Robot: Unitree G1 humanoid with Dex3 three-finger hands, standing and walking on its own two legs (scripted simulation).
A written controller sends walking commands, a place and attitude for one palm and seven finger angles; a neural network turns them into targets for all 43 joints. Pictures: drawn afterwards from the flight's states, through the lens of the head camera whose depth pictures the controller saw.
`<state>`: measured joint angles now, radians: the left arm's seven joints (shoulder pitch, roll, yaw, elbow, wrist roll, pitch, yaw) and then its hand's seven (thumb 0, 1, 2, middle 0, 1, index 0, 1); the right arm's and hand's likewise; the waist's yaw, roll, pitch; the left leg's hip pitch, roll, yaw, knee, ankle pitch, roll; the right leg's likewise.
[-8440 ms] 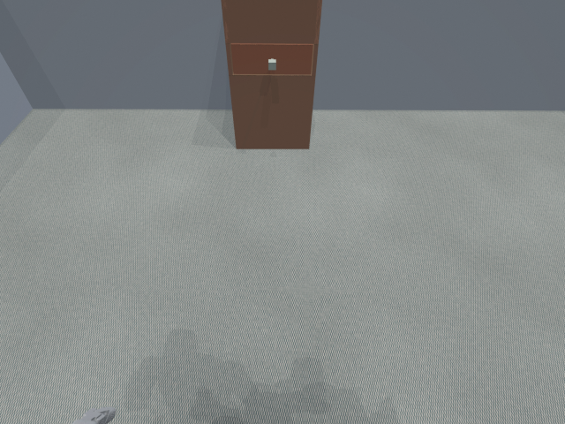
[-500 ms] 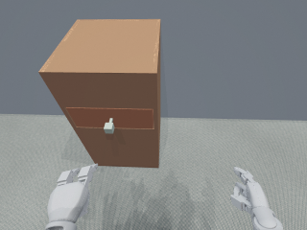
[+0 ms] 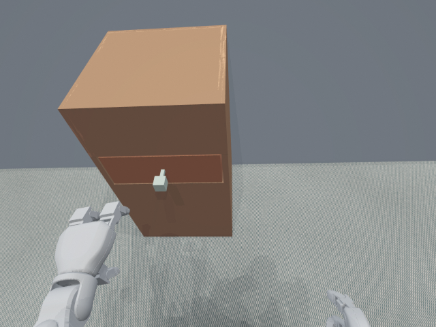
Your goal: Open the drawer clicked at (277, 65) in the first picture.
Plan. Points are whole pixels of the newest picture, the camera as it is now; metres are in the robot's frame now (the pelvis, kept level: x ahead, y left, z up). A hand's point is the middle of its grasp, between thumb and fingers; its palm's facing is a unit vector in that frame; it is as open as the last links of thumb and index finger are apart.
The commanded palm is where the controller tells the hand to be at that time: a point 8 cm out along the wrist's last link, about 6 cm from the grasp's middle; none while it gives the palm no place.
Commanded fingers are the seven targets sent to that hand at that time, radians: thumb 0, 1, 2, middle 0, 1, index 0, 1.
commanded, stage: raise the hand with hooked fingers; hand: left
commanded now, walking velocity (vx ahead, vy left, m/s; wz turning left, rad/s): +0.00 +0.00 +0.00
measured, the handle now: (161, 179) +0.56 +0.26 -0.21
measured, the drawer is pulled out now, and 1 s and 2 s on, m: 0.00 0.00 0.00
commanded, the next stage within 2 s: move the hooked fingers above the handle in 1.00 s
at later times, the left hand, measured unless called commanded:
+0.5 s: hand (83, 203) +0.30 +0.27 +0.09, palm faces +0.05 -0.07 -1.00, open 13.7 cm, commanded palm +0.27 +0.27 +0.14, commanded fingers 0.00 -0.50 0.30 -0.30 -1.20 -0.30 -1.20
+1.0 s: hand (95, 193) +0.31 +0.24 +0.10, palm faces +0.06 -0.08 -1.00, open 13.8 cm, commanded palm +0.29 +0.25 +0.15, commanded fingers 0.00 -0.50 0.30 -0.30 -1.20 -0.30 -1.20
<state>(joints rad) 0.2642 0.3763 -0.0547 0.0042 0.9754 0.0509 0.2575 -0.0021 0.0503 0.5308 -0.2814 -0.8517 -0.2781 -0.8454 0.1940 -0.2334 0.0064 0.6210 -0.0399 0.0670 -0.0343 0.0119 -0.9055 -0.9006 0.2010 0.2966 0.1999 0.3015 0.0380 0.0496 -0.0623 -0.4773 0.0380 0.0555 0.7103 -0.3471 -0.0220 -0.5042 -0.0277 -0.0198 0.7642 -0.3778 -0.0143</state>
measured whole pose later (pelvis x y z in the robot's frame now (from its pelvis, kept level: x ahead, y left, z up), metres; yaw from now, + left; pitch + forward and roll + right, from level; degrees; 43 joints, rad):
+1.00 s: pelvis +0.01 +0.01 +0.02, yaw +1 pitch +3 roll +1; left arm -0.07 0.44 -0.05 0.10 0.96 -0.03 0.15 0.00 -0.49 0.30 -0.32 -1.20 -0.32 -1.20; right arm 0.15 -0.27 -0.03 0.65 0.00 0.09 -0.02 0.01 -0.91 -0.90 0.20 0.30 0.20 0.30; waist 0.07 0.08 -0.01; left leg -0.28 0.03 0.04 0.49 -0.26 -0.01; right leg -0.29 -0.03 -0.04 0.52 -0.28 0.00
